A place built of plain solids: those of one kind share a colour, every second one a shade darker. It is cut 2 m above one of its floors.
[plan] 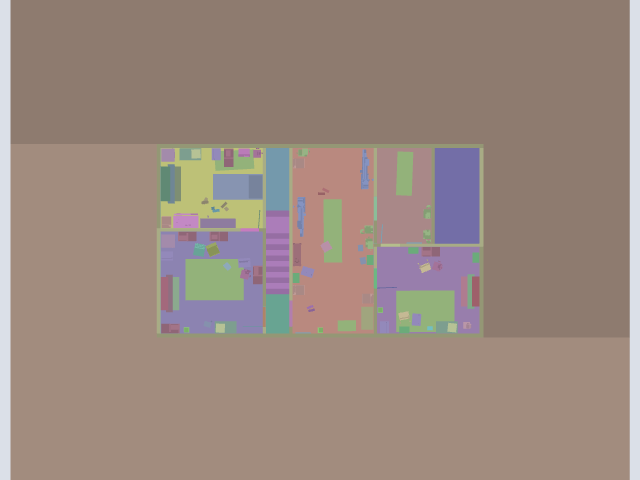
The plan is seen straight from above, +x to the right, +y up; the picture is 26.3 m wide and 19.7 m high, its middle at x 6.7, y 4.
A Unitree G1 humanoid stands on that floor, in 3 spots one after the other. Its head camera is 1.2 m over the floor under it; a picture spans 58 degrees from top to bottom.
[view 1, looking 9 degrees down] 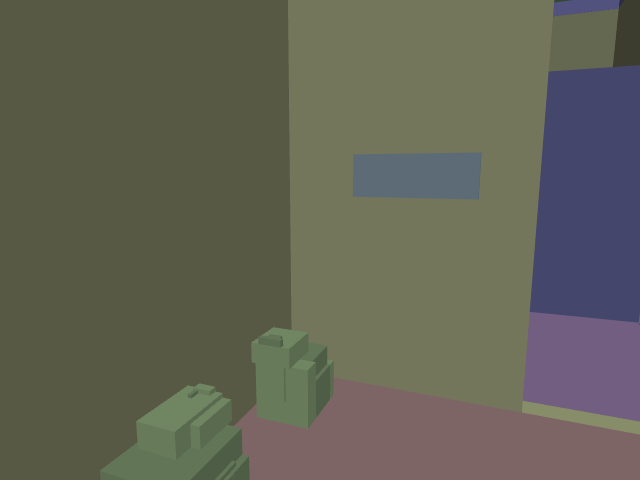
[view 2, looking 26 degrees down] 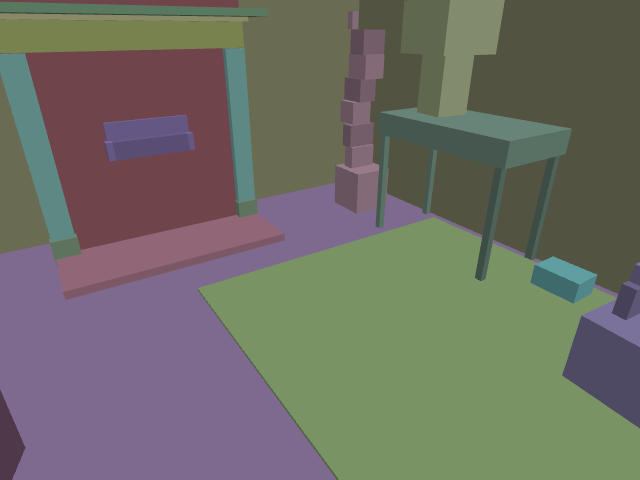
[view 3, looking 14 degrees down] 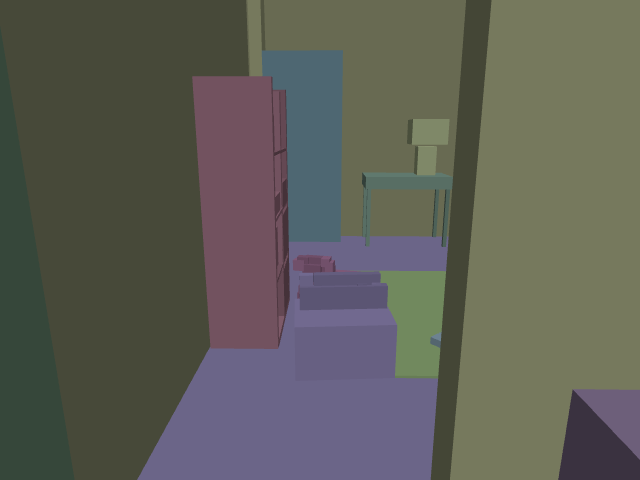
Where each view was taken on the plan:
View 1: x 10.18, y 6.12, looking -68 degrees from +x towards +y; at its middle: wall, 2.49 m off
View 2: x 10.31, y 2.42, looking -33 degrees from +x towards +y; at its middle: floor_lodge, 2.74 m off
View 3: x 3.67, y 5.17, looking -89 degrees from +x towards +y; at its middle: leaf_set_door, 4.86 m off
